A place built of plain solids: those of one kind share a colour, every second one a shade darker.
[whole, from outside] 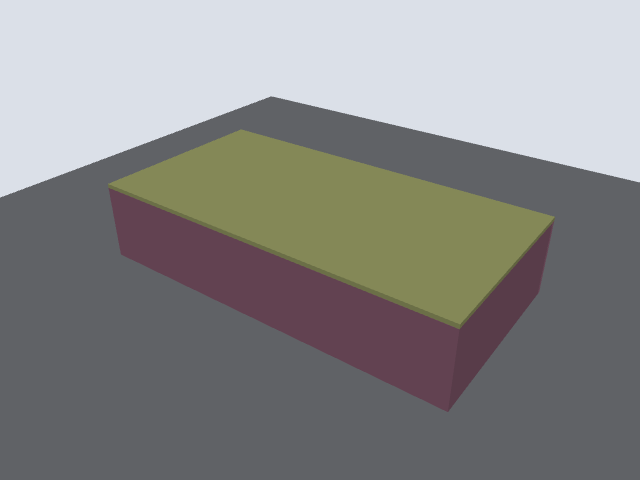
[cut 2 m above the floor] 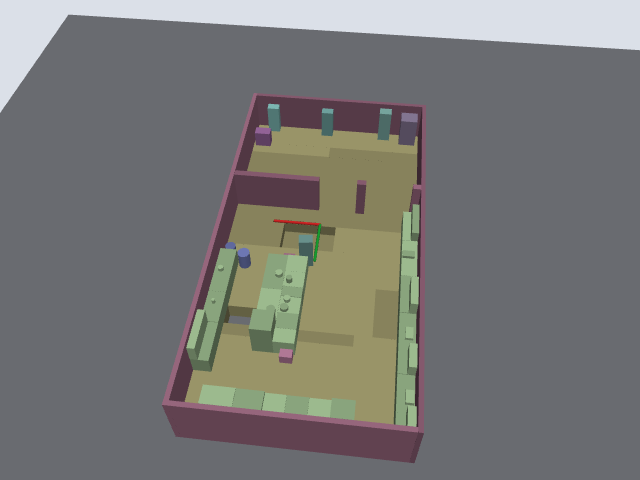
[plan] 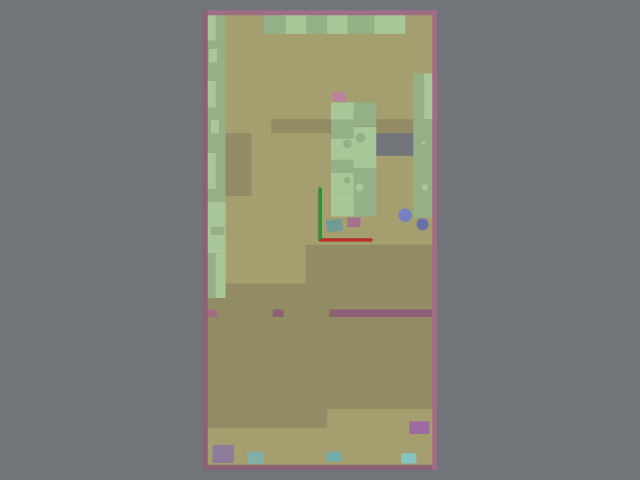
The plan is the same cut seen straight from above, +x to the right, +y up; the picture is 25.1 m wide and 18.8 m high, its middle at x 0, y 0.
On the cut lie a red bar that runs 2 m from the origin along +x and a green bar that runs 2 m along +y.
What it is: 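The back of house of a large kitchen; an old cooking hall and a later wing, as decades of use have left them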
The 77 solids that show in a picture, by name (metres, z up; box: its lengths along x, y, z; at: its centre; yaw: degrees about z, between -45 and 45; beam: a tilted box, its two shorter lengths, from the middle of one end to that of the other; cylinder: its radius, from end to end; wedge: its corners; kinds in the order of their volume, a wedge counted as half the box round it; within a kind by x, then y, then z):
{
 "floor_1": {"box": [1.68, 0.76, 0.84], "at": [-3.57, -6.99, 0.37]},
 "floor_2": {"box": [1.73, 1.6, 0.84], "at": [-3.54, 2.52, 0.37]},
 "floor_3": {"box": [1.73, 0.9, 0.84], "at": [-3.54, 3.74, 0.37]},
 "floor_4": {"box": [1.73, 0.56, 0.84], "at": [-3.54, 4.45, 0.37]},
 "floor_5": {"box": [3.84, 1.53, 0.84], "at": [-2.49, -0.94, 0.37]},
 "floor_6": {"box": [0.79, 3.02, 0.84], "at": [-2.29, 3.22, 0.37]},
 "floor_7": {"box": [3.02, 0.76, 0.84], "at": [-1.22, -6.99, 0.37]},
 "floor_8": {"box": [8.82, 1.46, 0.84], "at": [0.0, -8.08, 0.37]},
 "floor_9": {"box": [8.82, 4.92, 0.84], "at": [0.0, -4.16, 0.37]},
 "floor_10": {"box": [8.82, 1.91, 0.84], "at": [0.0, 0.77, 0.37]},
 "floor_11": {"box": [8.82, 4.09, 0.84], "at": [0.0, 6.77, 0.37]},
 "floor_12": {"box": [4.12, 0.9, 0.84], "at": [0.15, 3.74, 0.37]},
 "floor_13": {"box": [2.51, 1.53, 0.23], "at": [0.67, -0.94, 0.07]},
 "floor_14": {"box": [6.32, 1.59, 0.84], "at": [1.25, 2.51, 0.37]},
 "floor_15": {"box": [6.32, 0.55, 0.84], "at": [1.25, 4.46, 0.37]},
 "floor_16": {"box": [4.13, 0.76, 0.84], "at": [2.34, -6.99, 0.37]},
 "floor_17": {"box": [2.49, 1.53, 0.84], "at": [3.16, -0.94, 0.37]},
 "floor_18": {"box": [0.76, 0.9, 0.84], "at": [4.03, 3.74, 0.37]},
 "wall_1": {"box": [0.2, 18.01, 3.73], "at": [-4.5, 0.0, 1.81]},
 "wall_2": {"box": [0.37, 0.3, 2.89], "at": [-4.21, -2.87, 2.23]},
 "wall_3": {"box": [0.42, 0.3, 2.89], "at": [-1.64, -2.87, 2.23]},
 "wall_4": {"box": [8.8, 0.2, 3.73], "at": [0.0, -8.9, 1.81]},
 "wall_5": {"box": [8.8, 0.2, 3.73], "at": [0.0, 8.9, 1.81]},
 "wall_6": {"box": [4.04, 0.3, 2.89], "at": [2.38, -2.87, 2.23]},
 "wall_7": {"box": [0.2, 18.01, 3.73], "at": [4.5, 0.0, 1.81]},
 "roof_1": {"box": [9.2, 18.01, 0.2], "at": [0.0, 0.0, 3.78]},
 "unit_1": {"box": [0.32, 1.76, 0.55], "at": [-4.24, -1.39, 1.96]},
 "unit_2": {"box": [0.32, 1.4, 0.68], "at": [-4.24, 2.71, 2.02]},
 "unit_3": {"box": [0.32, 1.04, 0.59], "at": [-4.24, 5.71, 1.98]},
 "unit_4": {"box": [0.32, 0.99, 0.64], "at": [-4.24, 8.31, 1.99]},
 "unit_5": {"box": [0.32, 0.53, 0.18], "at": [-4.19, 7.22, 1.75]},
 "unit_6": {"box": [0.32, 0.53, 0.15], "at": [-4.11, 4.43, 1.73]},
 "unit_7": {"box": [0.7, 1.76, 0.9], "at": [-4.05, -1.39, 1.23]},
 "unit_8": {"box": [0.7, 1.99, 0.89], "at": [-4.05, 0.48, 1.23]},
 "unit_9": {"box": [0.7, 0.53, 0.88], "at": [-4.05, 1.75, 1.23]},
 "unit_10": {"box": [0.7, 1.4, 0.89], "at": [-4.05, 2.71, 1.23]},
 "unit_11": {"box": [0.7, 1.78, 0.87], "at": [-4.05, 4.3, 1.22]},
 "unit_12": {"box": [0.7, 1.04, 0.9], "at": [-4.05, 5.71, 1.23]},
 "unit_13": {"box": [0.7, 1.58, 0.87], "at": [-4.05, 7.02, 1.22]},
 "unit_14": {"box": [0.7, 0.99, 0.88], "at": [-4.05, 8.31, 1.23]},
 "unit_15": {"box": [0.53, 0.32, 0.15], "at": [-4.0, 0.36, 1.75]},
 "unit_16": {"box": [0.85, 0.74, 2.05], "at": [-1.76, 8.43, 1.81]},
 "unit_17": {"box": [0.8, 0.74, 1.83], "at": [-0.94, 8.43, 1.7]},
 "unit_18": {"box": [0.82, 0.74, 1.85], "at": [-0.13, 8.43, 1.71]},
 "unit_19": {"box": [0.8, 0.74, 1.86], "at": [0.68, 8.43, 1.72]},
 "unit_20": {"box": [0.89, 0.91, 0.9], "at": [0.87, 1.37, 1.23]},
 "unit_21": {"box": [0.89, 0.8, 0.89], "at": [0.87, 2.23, 1.23]},
 "unit_22": {"box": [0.89, 0.51, 0.89], "at": [0.87, 2.88, 1.23]},
 "unit_23": {"box": [0.89, 0.83, 0.87], "at": [0.87, 3.55, 1.22]},
 "unit_24": {"box": [0.89, 0.76, 0.9], "at": [0.87, 4.35, 1.23]},
 "unit_25": {"box": [0.89, 0.66, 0.89], "at": [0.87, 5.06, 1.23]},
 "unit_26": {"cylinder": 0.14, "from": [1.01, 3.33, 1.65], "to": [1.01, 3.33, 1.85]},
 "unit_27": {"cylinder": 0.13, "from": [1.07, 2.34, 1.68], "to": [1.07, 2.34, 1.96]},
 "unit_28": {"cylinder": 0.17, "from": [1.07, 3.76, 1.65], "to": [1.07, 3.76, 1.83]},
 "unit_29": {"cylinder": 0.16, "from": [1.55, 2.07, 1.67], "to": [1.55, 2.07, 1.88]},
 "unit_30": {"cylinder": 0.19, "from": [1.59, 4.0, 1.68], "to": [1.59, 4.0, 1.94]},
 "unit_31": {"box": [1.05, 0.74, 1.98], "at": [1.61, 8.43, 1.78]},
 "unit_32": {"box": [0.89, 0.89, 0.87], "at": [1.76, 1.36, 1.22]},
 "unit_33": {"box": [0.89, 1.03, 0.89], "at": [1.76, 2.32, 1.23]},
 "unit_34": {"box": [0.89, 0.76, 0.89], "at": [1.76, 3.21, 1.23]},
 "unit_35": {"box": [0.89, 0.84, 0.9], "at": [1.76, 4.01, 1.23]},
 "unit_36": {"box": [0.89, 0.95, 1.68], "at": [1.76, 4.91, 1.63]},
 "unit_37": {"box": [1.21, 0.74, 2.03], "at": [2.74, 8.43, 1.8]},
 "unit_38": {"box": [0.75, 2.35, 0.9], "at": [4.02, 2.06, 1.24]},
 "unit_39": {"box": [0.75, 1.51, 0.9], "at": [4.02, 3.98, 1.23]},
 "unit_40": {"box": [0.75, 1.78, 0.88], "at": [4.02, 5.63, 1.23]},
 "unit_41": {"box": [0.32, 1.78, 0.85], "at": [4.24, 5.63, 2.09]},
 "trolley_1": {"box": [0.62, 0.46, 1.77], "at": [-2.53, -8.52, 1.67]},
 "trolley_2": {"box": [0.62, 0.46, 1.68], "at": [0.56, 0.56, 1.63], "yaw": 7.6},
 "cage_1": {"box": [0.85, 0.72, 1.6], "at": [-3.79, -8.38, 1.59]},
 "crate_1": {"box": [0.6, 0.4, 1.55], "at": [0.55, -8.5, 1.56]},
 "crate_2": {"box": [0.6, 0.4, 1.55], "at": [3.47, -8.55, 1.56]},
 "sack_1": {"box": [0.8, 0.5, 0.84], "at": [3.89, -7.35, 1.21]},
 "bin_1": {"cylinder": 0.27, "from": [3.34, 0.97, 0.79], "to": [3.34, 0.97, 1.62]},
 "bin_2": {"cylinder": 0.24, "from": [4.01, 0.61, 0.79], "to": [4.01, 0.61, 1.56]},
 "bucket_1": {"box": [0.52, 0.38, 0.48], "at": [0.75, 5.61, 1.03]},
 "bucket_2": {"box": [0.52, 0.38, 0.47], "at": [1.33, 0.69, 1.02], "yaw": 0.5}
}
